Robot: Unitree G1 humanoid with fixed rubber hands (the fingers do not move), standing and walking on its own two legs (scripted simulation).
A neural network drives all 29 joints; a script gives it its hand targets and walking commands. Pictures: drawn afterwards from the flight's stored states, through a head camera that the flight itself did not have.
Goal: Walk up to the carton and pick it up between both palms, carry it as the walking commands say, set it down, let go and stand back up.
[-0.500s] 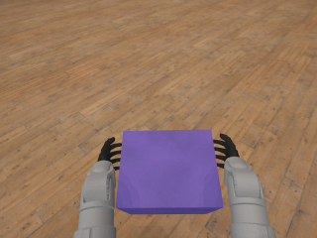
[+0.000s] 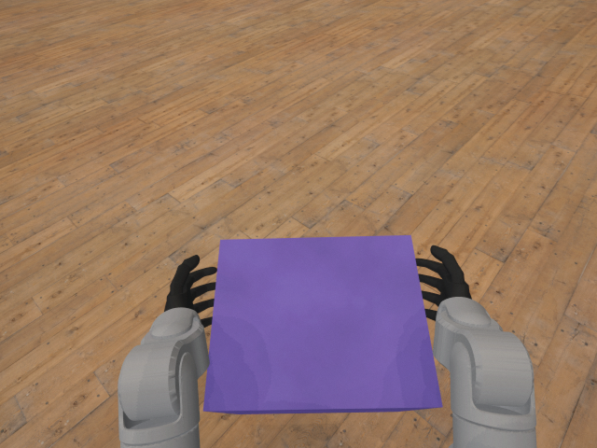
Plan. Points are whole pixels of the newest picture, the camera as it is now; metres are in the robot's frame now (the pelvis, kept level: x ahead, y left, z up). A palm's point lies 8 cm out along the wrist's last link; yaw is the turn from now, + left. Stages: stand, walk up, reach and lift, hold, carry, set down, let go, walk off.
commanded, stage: carry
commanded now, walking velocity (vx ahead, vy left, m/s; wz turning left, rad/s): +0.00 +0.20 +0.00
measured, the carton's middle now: (316, 333) +0.27 +0.00 +0.01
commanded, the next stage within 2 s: none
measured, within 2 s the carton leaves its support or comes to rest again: neither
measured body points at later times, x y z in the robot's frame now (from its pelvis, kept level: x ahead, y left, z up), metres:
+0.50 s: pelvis -0.04 +0.05 +0.02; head -0.05 +0.03 +0.47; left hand +0.22 +0.21 +0.11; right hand +0.22 -0.11 +0.10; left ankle -0.02 +0.14 -0.67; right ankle -0.03 -0.06 -0.71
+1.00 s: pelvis -0.07 +0.16 +0.02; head -0.09 +0.17 +0.47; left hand +0.18 +0.33 +0.11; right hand +0.19 +0.01 +0.11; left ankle -0.03 +0.25 -0.71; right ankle -0.06 +0.04 -0.72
